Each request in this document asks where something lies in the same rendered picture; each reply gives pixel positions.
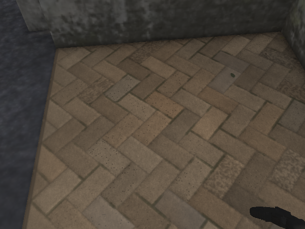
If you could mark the robot right hand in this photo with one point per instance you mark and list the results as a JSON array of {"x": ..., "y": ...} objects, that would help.
[{"x": 277, "y": 216}]

